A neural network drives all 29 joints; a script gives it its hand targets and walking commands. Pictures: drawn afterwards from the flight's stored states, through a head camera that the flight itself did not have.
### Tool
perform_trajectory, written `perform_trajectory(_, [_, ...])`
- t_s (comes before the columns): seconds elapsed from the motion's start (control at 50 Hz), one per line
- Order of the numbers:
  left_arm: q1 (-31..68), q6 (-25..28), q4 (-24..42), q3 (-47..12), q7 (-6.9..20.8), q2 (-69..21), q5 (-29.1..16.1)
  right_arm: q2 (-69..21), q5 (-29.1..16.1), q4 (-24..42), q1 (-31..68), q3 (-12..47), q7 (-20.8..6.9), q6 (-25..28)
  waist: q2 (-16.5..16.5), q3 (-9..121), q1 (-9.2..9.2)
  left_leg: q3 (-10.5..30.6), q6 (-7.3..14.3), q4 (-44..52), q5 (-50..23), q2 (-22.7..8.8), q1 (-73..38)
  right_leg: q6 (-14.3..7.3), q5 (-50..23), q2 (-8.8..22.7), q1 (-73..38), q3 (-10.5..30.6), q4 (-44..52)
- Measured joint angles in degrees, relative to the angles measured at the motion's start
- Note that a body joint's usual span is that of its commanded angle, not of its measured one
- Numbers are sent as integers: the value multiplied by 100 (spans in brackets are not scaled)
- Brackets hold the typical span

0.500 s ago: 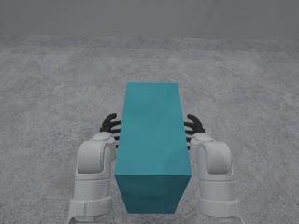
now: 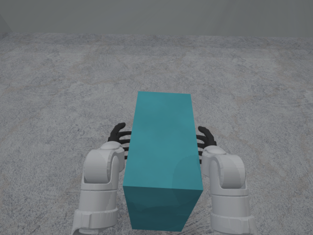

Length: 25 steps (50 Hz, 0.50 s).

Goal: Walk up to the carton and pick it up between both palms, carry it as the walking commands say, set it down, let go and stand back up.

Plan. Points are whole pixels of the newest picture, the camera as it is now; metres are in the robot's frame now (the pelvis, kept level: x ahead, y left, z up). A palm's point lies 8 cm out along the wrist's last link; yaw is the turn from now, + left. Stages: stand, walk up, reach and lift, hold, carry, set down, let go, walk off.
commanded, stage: carry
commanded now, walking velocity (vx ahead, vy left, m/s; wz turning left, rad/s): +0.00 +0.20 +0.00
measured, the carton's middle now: (160, 163) +0.31 -0.01 +0.01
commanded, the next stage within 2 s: hold in 1.98 s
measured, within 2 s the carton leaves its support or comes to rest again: neither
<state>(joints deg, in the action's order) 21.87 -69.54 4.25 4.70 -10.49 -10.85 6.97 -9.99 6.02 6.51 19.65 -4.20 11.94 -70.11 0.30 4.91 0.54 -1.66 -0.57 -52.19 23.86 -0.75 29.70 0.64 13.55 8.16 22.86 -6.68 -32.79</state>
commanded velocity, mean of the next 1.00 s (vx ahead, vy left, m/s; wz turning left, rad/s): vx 0.00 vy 0.04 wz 0.00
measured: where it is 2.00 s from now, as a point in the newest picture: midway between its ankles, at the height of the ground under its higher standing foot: outside the picture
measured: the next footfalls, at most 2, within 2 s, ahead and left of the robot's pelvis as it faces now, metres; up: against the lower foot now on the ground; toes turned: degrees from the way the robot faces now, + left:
left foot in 0.12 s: +0.04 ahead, +0.19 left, +0.00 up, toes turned +2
right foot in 0.40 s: +0.00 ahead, -0.03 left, +0.00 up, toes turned +13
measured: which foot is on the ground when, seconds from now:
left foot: up 0.00-0.10, down 0.12-1.00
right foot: down 0.00-0.14, up 0.16-0.38, down 0.40-1.00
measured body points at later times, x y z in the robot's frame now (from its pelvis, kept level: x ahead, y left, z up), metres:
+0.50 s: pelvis -0.05 +0.12 +0.00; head -0.07 +0.11 +0.45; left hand +0.26 +0.23 +0.09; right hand +0.25 -0.01 +0.08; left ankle +0.00 +0.19 -0.73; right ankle -0.04 +0.00 -0.74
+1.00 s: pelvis -0.05 +0.12 +0.00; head -0.08 +0.12 +0.45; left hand +0.25 +0.23 +0.10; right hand +0.25 +0.00 +0.09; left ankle +0.00 +0.19 -0.73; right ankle -0.04 +0.00 -0.73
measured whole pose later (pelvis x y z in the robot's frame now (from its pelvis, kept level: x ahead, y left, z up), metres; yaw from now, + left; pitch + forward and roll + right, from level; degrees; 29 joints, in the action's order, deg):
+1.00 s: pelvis -0.05 +0.12 +0.00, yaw -1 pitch +3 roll +0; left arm 21.7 -71.3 4.1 5.5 -10.7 -10.7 7.3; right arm -10.9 7.4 3.4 22.0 -5.2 10.9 -71.5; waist -0.2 8.0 -0.4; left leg -7.6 3.9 -25.8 9.1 0.6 20.6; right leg 0.3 12.6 3.2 18.3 -7.5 -27.6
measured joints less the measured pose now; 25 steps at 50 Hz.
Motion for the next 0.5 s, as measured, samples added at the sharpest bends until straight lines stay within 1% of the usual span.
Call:
perform_trajectory(0.06, [75, 14, 107, 26, 11, -28, 60, -36, -8, 66, 103, -75, 14, 37, 137, 4, 39, -75, -63, 832, 152, -77, -336, 154, -151, 223, 125, 93, 55])
perform_trajectory(0.1, [105, 25, 148, 35, 21, -41, 110, -58, -4, 65, 160, -118, 6, 71, 189, 15, 50, -243, -60, 1680, -67, -87, -732, 284, -200, 337, 225, 156, -3])
perform_trajectory(0.12, [113, 24, 167, 39, 27, -42, 130, -68, 4, 59, 186, -131, -2, 79, 171, 29, 59, -303, -46, 2120, -278, -98, -943, 353, -192, 363, 290, 173, -95])
perform_trajectory(0.14, [104, 31, 187, 61, 32, -35, 141, -78, 18, 24, 200, -112, -16, 107, 219, 17, 60, -335, -45, 2295, -957, -47, -962, 374, -153, 423, 362, 219, -225])
perform_trajectory(0.16, [32, 37, 210, 75, 36, -6, 131, -77, 33, -61, 185, -44, -37, 144, 252, 15, 48, -365, -21, 2173, -1195, -24, -880, 386, 297, 420, 462, 293, -449])
perform_trajectory(0.18, [-57, 20, 221, 79, 39, 25, 112, -70, 46, -161, 165, 32, -54, 155, 238, 15, 22, -386, 21, 2046, -1158, -50, -819, 372, 893, 315, 571, 366, -780])
perform_trajectory(0.2, [-128, -8, 214, 71, 38, 49, 90, -61, 58, -235, 148, 87, -63, 135, 200, 7, -8, -390, 71, 1986, -1068, -92, -790, 334, 1305, 171, 681, 405, -1192])
perform_trajectory(0.22, [-176, -38, 213, 54, 32, 66, 66, -53, 70, -265, 133, 120, -70, 100, 170, -1, -40, -388, 119, 1981, -1008, -122, -774, 301, 1490, 37, 781, 402, -1604])
perform_trajectory(0.26, [-223, -80, 258, 8, -9, 85, 7, -48, 76, -232, 119, 124, -81, 42, 157, -2, -111, -399, 196, 2041, -1015, -127, -745, 290, 1444, -151, 878, 312, -2124])
perform_trajectory(0.28, [-224, -87, 287, -12, -38, 87, -22, -51, 77, -197, 125, 104, -88, 28, 158, 7, -144, -415, 228, 2073, -1050, -111, -726, 298, 1384, -216, 849, 243, -2156])
perform_trajectory(0.32, [-193, -81, 337, -17, -83, 77, -56, -65, 89, -128, 162, 58, -99, 18, 154, 43, -188, -464, 289, 2108, -1110, -57, -677, 293, 1374, -328, 651, 115, -1842])
perform_trajectory(0.36, [-140, -59, 347, 19, -97, 59, -67, -81, 119, -95, 203, 30, -106, 23, 142, 106, -205, -530, 343, 2113, -1139, 17, -624, 239, 1356, -430, 300, 24, -1130])
perform_trajectory(0.38, [-111, -48, 329, 42, -97, 48, -68, -85, 137, -91, 212, 23, -110, 27, 143, 140, -216, -574, 364, 2105, -1144, 64, -606, 205, 1113, -463, 50, -17, -573])
perform_trajectory(0.4, [-85, -31, 290, 58, -94, 36, -66, -84, 153, -101, 216, 9, -115, 37, 111, 158, -229, -615, 379, 2085, -1141, 90, -597, 102, 551, -483, -129, -22, -99])
perform_trajectory(0.42, [-74, -6, 218, 49, -88, 26, -59, -75, 160, -121, 198, -12, -121, 47, 4, 144, -216, -612, 386, 2081, -1144, 74, -625, -3, 152, -509, -200, -33, 57])
perform_trajectory(0.44, [-69, 0, 137, 31, -79, 23, -51, -59, 157, -137, 155, -16, -123, 38, -68, 137, -197, -608, 382, 2127, -1165, 75, -685, -64, 46, -515, -251, -40, 98])
perform_trajectory(0.46, [-68, -12, 75, 14, -72, 24, -51, -41, 147, -139, 104, -5, -121, 17, -103, 145, -174, -612, 377, 2199, -1200, 91, -749, -87, 51, -505, -294, -38, 121])
perform_trajectory(0.5, [-67, -48, 15, -13, -60, 27, -51, -15, 124, -118, 31, 23, -110, -29, -130, 183, -116, -619, 401, 2334, -1275, 132, -837, -66, 90, -475, -362, -34, 190])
